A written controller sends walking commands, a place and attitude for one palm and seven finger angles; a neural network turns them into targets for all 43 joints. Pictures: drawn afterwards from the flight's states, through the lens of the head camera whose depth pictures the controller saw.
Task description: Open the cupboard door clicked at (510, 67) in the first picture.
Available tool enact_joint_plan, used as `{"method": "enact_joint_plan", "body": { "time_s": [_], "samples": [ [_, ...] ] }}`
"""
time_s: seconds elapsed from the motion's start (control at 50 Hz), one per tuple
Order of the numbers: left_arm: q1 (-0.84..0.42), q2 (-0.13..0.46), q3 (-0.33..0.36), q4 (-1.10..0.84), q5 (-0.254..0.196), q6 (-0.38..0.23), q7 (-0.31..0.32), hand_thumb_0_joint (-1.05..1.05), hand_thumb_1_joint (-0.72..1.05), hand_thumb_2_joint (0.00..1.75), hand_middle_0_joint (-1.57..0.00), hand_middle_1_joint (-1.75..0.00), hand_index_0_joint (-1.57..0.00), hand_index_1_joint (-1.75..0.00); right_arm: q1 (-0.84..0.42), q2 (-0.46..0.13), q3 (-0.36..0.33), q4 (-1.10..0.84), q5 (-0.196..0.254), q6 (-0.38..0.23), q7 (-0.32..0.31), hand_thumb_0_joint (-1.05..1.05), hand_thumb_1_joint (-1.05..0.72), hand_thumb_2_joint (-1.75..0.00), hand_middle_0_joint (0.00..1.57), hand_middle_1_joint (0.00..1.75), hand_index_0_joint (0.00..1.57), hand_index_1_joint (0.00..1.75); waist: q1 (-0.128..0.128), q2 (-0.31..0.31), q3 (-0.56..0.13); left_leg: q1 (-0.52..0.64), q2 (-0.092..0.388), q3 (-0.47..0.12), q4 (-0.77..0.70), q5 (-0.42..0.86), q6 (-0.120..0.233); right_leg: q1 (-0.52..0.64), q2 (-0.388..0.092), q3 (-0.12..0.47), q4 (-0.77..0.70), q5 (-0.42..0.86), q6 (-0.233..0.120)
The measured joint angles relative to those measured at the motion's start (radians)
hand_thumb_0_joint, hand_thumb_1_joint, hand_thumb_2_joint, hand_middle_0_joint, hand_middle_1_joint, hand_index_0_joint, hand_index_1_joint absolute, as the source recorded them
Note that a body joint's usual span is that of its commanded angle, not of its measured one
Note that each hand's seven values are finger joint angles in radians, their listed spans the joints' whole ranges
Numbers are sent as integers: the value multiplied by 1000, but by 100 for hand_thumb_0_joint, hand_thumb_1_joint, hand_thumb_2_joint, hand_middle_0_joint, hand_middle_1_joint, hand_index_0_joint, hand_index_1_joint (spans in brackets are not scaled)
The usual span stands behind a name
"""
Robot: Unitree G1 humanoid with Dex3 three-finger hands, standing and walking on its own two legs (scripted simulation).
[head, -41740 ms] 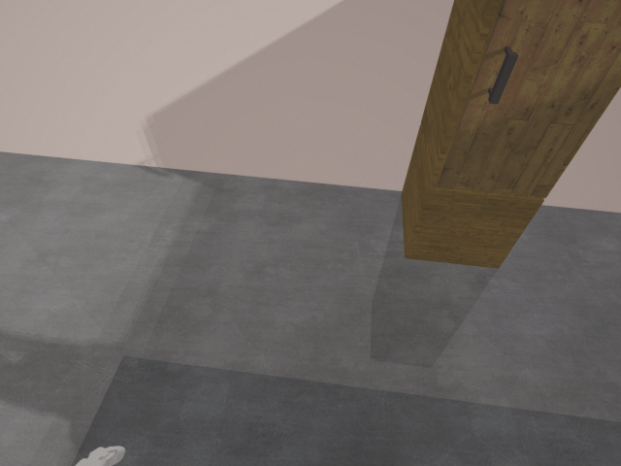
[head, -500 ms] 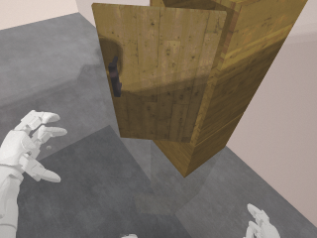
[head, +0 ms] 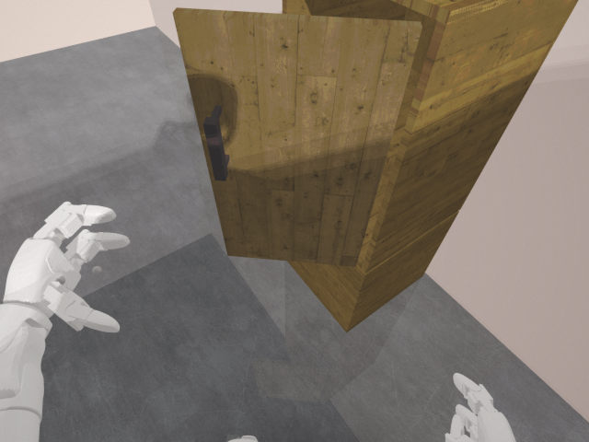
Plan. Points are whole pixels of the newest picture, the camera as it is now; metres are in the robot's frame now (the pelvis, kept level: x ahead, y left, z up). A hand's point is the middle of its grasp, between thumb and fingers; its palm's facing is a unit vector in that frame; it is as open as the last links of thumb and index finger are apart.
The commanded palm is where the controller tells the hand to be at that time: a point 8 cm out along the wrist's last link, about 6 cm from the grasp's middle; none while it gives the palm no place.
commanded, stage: move the hooked fingers beside the handle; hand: left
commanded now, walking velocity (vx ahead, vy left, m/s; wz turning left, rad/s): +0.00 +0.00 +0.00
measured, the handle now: (219, 143) +0.57 +0.17 +0.08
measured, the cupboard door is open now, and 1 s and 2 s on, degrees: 49 49 49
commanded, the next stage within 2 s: none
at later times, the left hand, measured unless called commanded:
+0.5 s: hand (127, 221) +0.38 +0.27 +0.09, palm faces -0.02 -1.00 +0.00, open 14.0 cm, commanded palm +0.36 +0.32 +0.09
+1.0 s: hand (157, 189) +0.45 +0.25 +0.08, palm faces -0.03 -1.00 +0.00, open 14.0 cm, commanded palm +0.43 +0.30 +0.08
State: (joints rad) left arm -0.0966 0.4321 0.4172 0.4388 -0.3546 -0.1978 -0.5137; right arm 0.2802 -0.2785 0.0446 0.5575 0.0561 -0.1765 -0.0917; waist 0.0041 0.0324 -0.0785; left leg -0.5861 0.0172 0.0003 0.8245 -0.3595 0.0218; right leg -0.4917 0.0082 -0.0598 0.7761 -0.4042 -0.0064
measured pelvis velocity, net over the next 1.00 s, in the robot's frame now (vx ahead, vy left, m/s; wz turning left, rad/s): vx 0.01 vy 0.01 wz -0.03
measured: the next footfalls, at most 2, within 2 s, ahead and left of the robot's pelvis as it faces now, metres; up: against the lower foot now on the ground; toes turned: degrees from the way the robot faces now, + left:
none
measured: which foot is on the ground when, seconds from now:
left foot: down 0.00-1.00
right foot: down 0.00-1.00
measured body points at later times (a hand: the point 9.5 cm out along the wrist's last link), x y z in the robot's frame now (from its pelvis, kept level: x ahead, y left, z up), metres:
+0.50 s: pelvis +0.00 +0.00 +0.00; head +0.06 +0.01 +0.44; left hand +0.37 +0.32 +0.09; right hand +0.09 -0.27 -0.10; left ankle +0.03 +0.10 -0.70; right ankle -0.01 -0.12 -0.70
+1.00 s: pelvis +0.01 +0.01 -0.01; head +0.08 +0.03 +0.43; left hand +0.44 +0.30 +0.09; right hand +0.06 -0.26 -0.11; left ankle +0.03 +0.10 -0.70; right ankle -0.01 -0.12 -0.70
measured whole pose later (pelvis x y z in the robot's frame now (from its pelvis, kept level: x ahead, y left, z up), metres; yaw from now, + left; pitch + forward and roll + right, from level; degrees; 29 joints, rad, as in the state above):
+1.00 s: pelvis +0.01 +0.01 -0.01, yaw -2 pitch +14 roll -3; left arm -0.67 0.53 0.42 1.00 -0.19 -0.31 -0.43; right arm 0.36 -0.28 0.04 0.60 0.04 -0.01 -0.05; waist -0.09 0.01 -0.09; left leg -0.76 0.03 0.02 0.90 -0.39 0.03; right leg -0.67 0.02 -0.04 0.84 -0.42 0.00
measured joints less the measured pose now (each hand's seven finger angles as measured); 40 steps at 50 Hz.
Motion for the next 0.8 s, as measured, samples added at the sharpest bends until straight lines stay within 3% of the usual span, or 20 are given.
{"method": "enact_joint_plan", "body": {
  "time_s": [0.12, 0.26, 0.44, 0.8],
  "samples": [
    [-127, 18, -15, 113, 29, -8, 2, -1, -50, 30, -30, -120, -30, -120, -6, -7, 3, 19, 1, 11, -10, 1, -91, -90, 20, 30, 21, 30, -5, -9, 13, -24, 0, -9, 13, 4, -3, -21, 1, -9, 12, 0, -4],
    [-238, 43, -13, 219, 54, -18, 7, -1, -50, 30, -30, -120, -30, -120, 12, -7, 0, 24, 0, 34, -4, 1, -91, -90, 20, 30, 21, 30, -31, -17, 11, -47, 6, 1, 16, 3, -3, -50, 5, 2, 19, 3, -4],
    [-281, 70, 26, 290, 66, -44, 12, -1, -50, 30, -30, -120, -30, -120, 66, -12, -14, 20, -2, 74, 14, 1, -91, -90, 20, 30, 20, 30, -52, -17, 4, -70, 14, 19, 24, -9, 2, -80, 11, 21, 25, 0, 1],
    [-471, 81, -8, 456, 123, -73, 52, -1, -50, 30, -30, -120, -30, -120, 71, -2, -13, 36, -12, 129, 29, 1, -91, -90, 20, 30, 20, 30, -77, -23, -12, -131, 9, 21, 54, -24, 12, -135, 7, 23, 43, -9, 11]
  ]
}}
